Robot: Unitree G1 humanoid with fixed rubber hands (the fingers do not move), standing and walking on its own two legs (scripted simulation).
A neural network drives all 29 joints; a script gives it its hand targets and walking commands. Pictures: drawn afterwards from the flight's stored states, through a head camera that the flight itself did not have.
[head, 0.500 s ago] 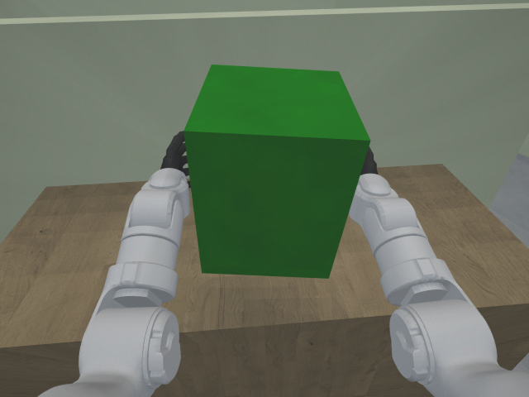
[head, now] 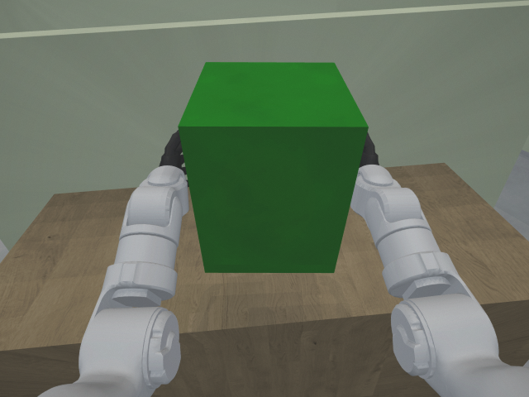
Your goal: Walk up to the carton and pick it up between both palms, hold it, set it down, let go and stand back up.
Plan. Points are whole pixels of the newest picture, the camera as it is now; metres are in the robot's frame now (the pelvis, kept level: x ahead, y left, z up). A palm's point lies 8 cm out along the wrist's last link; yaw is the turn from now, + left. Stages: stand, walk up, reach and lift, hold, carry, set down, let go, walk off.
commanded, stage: hold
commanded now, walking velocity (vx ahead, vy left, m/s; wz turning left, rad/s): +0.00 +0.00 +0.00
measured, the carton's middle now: (269, 167) +0.39 -0.03 +0.22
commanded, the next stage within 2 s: none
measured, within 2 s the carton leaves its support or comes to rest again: neither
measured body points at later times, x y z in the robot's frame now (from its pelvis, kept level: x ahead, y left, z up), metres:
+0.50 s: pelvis -0.01 +0.00 +0.00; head -0.09 +0.00 +0.44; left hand +0.38 +0.13 +0.23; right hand +0.37 -0.17 +0.23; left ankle +0.05 +0.12 -0.74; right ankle +0.03 -0.14 -0.74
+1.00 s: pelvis -0.01 +0.00 +0.00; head -0.08 +0.00 +0.44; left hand +0.39 +0.13 +0.23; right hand +0.38 -0.17 +0.23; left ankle +0.05 +0.12 -0.74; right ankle +0.03 -0.14 -0.74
